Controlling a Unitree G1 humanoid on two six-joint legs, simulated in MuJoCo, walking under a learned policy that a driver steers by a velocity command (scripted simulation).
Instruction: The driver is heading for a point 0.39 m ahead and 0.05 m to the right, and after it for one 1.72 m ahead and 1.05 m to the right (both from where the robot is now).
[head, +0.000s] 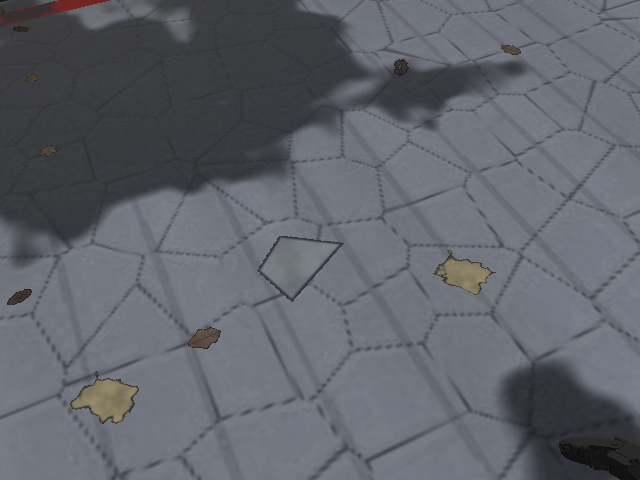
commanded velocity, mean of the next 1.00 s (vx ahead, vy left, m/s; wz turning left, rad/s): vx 0.35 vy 0.00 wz -0.60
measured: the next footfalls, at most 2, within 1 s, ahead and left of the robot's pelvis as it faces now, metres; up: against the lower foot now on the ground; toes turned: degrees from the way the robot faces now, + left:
left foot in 0.02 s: +0.17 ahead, +0.13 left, +0.00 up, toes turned -4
right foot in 0.54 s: +0.40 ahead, -0.18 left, +0.00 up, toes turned -22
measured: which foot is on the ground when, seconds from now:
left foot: up 0.00-0.00, down 0.02-0.56, up 0.58-1.00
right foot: down 0.00-0.02, up 0.04-0.52, down 0.54-1.00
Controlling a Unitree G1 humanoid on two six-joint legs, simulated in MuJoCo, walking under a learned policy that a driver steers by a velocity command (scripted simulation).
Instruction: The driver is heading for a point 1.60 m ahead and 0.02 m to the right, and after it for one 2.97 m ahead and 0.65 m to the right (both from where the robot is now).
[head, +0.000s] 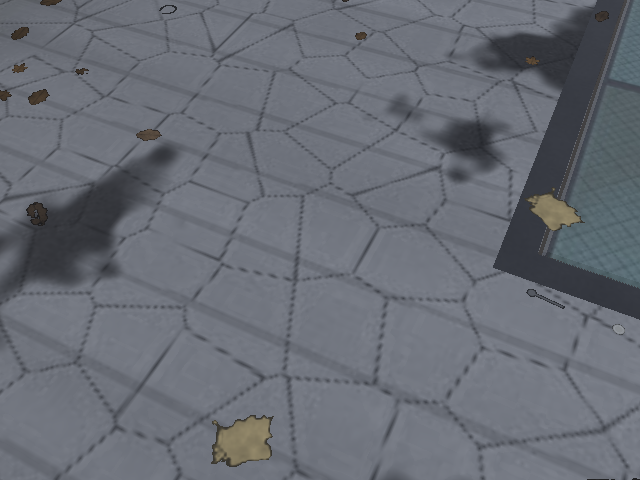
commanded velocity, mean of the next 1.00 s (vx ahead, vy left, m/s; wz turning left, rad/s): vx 0.03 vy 0.00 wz -0.14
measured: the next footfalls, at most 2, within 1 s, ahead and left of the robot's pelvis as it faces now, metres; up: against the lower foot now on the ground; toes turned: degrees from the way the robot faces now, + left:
left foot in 0.02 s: +0.12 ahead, +0.13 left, +0.00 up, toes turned -6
right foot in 0.36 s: +0.04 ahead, -0.13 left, +0.00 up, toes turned -2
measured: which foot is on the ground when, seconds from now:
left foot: up 0.00-0.00, down 0.02-1.00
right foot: down 0.00-0.02, up 0.04-0.34, down 0.36-1.00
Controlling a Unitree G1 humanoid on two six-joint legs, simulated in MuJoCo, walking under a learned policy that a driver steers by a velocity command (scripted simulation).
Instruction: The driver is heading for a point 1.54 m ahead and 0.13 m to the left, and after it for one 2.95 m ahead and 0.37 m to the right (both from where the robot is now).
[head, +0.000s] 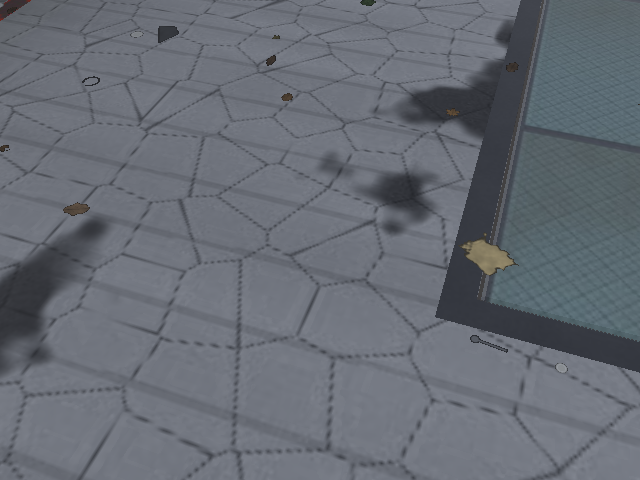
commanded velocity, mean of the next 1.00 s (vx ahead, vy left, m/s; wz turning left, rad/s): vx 0.43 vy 0.00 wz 0.00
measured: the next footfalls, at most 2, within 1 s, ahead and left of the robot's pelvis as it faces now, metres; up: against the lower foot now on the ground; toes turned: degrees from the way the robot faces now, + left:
right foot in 0.58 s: +0.43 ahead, -0.10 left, +0.00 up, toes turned -1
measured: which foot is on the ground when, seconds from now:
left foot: down 0.00-0.58, up 0.60-1.00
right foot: down 0.00-0.10, up 0.12-0.56, down 0.58-1.00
